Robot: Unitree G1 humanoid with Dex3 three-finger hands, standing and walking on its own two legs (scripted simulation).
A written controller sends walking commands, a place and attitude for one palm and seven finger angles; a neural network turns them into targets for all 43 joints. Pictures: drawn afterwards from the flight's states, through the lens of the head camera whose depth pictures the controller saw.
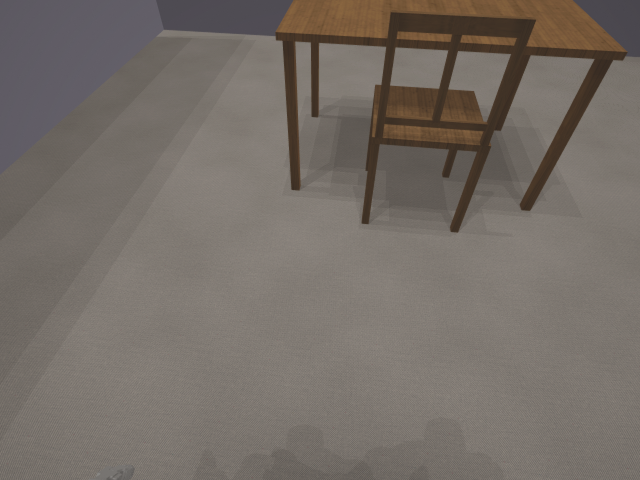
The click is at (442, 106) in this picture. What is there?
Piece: chair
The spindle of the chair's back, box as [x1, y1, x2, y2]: [432, 34, 461, 120]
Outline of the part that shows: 461,35 452,34 432,116 433,120 439,120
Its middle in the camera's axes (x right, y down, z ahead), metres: +0.41 -0.52 +1.27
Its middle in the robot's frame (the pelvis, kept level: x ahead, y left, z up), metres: +1.31 -0.35 -0.09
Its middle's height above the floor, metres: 0.68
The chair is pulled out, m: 0.00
